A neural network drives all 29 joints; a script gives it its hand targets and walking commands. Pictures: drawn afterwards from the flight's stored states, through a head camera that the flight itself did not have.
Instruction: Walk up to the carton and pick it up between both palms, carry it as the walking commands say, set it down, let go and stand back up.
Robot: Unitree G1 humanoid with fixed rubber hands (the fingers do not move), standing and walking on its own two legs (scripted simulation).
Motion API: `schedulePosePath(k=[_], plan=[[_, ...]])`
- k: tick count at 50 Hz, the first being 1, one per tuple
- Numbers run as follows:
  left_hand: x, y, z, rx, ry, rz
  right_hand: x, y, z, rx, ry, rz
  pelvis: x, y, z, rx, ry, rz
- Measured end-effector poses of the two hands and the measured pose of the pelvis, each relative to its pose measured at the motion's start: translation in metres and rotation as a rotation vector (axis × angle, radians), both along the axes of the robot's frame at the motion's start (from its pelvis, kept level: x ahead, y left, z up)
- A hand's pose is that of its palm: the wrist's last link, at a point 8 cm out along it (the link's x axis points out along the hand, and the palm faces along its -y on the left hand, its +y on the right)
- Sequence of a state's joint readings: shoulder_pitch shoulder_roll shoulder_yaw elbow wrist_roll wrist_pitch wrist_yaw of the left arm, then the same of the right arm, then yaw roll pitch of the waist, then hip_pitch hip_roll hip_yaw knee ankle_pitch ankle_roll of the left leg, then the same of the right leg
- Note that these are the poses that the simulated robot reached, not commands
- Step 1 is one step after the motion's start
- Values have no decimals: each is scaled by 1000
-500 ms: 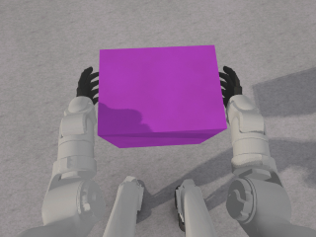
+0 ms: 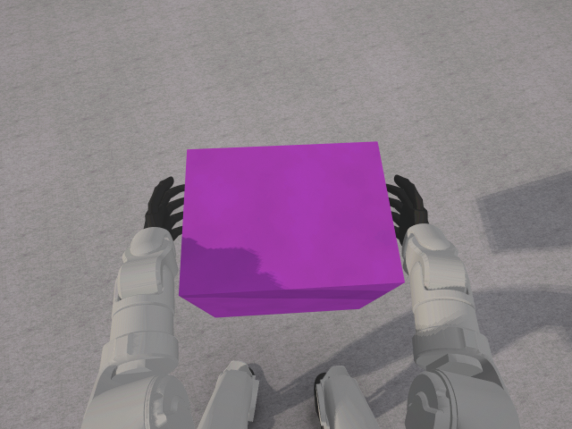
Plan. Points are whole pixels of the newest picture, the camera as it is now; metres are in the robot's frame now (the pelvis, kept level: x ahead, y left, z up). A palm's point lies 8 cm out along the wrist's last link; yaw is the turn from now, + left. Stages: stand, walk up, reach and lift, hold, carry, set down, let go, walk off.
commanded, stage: reach and lift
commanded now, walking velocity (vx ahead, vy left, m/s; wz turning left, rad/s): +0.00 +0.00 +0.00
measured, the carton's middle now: (285, 241) +0.41 +0.01 -0.12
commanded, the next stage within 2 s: none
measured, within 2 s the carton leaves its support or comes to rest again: neither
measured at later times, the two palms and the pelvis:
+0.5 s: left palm (141, 226) +0.37 +0.19 +0.03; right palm (437, 224) +0.39 -0.17 +0.03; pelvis +0.03 +0.00 +0.06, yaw +0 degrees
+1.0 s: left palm (102, 228) +0.34 +0.20 +0.10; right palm (463, 222) +0.36 -0.16 +0.10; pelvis +0.04 +0.00 +0.09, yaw +0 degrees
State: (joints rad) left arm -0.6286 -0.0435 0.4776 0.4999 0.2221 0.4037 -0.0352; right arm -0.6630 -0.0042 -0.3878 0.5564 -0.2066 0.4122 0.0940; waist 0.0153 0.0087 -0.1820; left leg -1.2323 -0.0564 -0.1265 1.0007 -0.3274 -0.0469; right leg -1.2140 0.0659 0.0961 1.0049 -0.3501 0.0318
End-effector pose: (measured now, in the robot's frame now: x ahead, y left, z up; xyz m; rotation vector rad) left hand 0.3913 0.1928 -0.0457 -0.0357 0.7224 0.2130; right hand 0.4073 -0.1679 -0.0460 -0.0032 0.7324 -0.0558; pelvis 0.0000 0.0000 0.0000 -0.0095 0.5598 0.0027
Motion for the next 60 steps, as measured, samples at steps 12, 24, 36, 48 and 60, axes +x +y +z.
schedulePosePath(k=[12, 24, 36, 48, 60], plan=[[-9, -1, 37, 9, 6, -10, -11, -2, 37, -6, 4, 4, 12, 0, 31, 6, -86, -2], [-19, -3, 71, 22, 13, -21, -21, -4, 69, -13, 7, 11, 27, -1, 59, 7, -175, -5], [-33, 0, 101, 24, -3, -16, -33, 0, 99, -17, -9, 21, 39, -1, 78, 5, -282, -1], [-46, 4, 137, 22, -34, -13, -45, 4, 136, -18, -41, 21, 44, 3, 91, 6, -427, 4], [-54, 0, 166, 33, -56, -25, -55, 0, 165, -22, -63, 18, 45, 1, 96, 10, -565, 2]])
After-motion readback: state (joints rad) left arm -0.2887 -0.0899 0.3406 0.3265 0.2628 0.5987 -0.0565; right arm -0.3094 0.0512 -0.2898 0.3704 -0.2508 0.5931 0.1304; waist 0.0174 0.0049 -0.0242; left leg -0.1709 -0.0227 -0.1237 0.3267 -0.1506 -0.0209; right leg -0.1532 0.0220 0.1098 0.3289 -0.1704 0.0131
